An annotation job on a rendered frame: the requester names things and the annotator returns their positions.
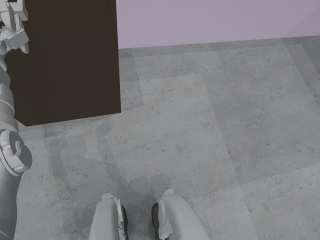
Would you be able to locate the left robot forearm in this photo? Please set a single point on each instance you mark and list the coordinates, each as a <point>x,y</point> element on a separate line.
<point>7,109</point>

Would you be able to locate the left robot thigh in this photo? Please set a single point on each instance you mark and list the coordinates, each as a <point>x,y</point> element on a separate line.
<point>106,220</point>

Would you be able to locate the handle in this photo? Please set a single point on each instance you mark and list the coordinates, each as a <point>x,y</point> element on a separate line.
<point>19,8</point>

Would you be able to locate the drawer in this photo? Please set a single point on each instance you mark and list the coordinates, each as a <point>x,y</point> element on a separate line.
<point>64,13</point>

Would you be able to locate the cabinet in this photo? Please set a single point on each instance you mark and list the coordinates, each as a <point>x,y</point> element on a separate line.
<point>69,73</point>

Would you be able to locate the robot left upper arm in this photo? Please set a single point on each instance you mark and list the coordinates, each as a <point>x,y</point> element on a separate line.
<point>15,159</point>

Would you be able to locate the left robot hand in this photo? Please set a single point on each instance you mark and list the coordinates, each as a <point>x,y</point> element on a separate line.
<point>12,35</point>

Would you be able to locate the robot left shin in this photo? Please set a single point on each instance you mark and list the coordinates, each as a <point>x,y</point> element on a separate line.
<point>122,235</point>

